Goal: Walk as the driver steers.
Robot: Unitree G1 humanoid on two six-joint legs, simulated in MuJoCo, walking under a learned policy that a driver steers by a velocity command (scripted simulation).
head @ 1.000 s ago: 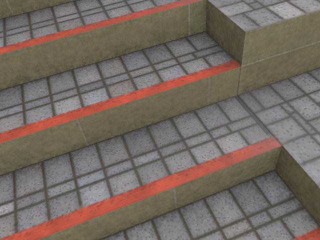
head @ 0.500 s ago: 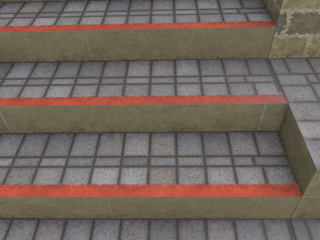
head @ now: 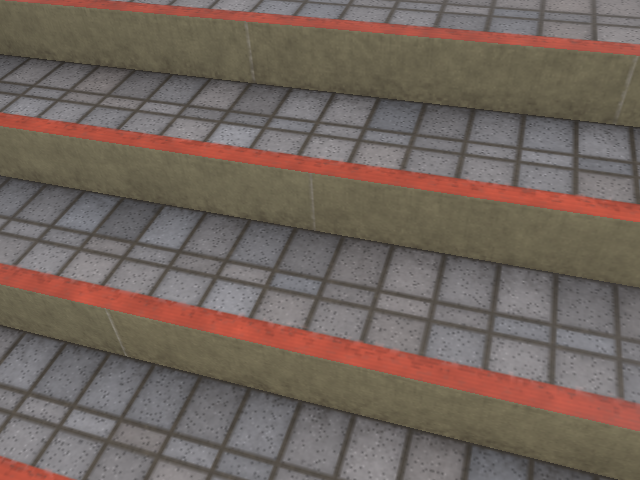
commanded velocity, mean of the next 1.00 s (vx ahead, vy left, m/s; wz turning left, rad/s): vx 0.50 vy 0.00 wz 0.14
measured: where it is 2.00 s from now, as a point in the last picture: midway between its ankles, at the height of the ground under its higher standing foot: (338, 109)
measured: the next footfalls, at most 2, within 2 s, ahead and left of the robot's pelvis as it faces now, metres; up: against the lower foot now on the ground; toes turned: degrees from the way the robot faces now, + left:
right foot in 0.36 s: +0.38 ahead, -0.17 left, +0.15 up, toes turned +5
left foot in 0.98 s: +0.78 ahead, +0.07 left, +0.30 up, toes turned +14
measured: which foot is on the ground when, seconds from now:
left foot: down 0.00-0.38, up 0.40-0.96, down 0.98-1.00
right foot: up 0.00-0.34, down 0.36-1.00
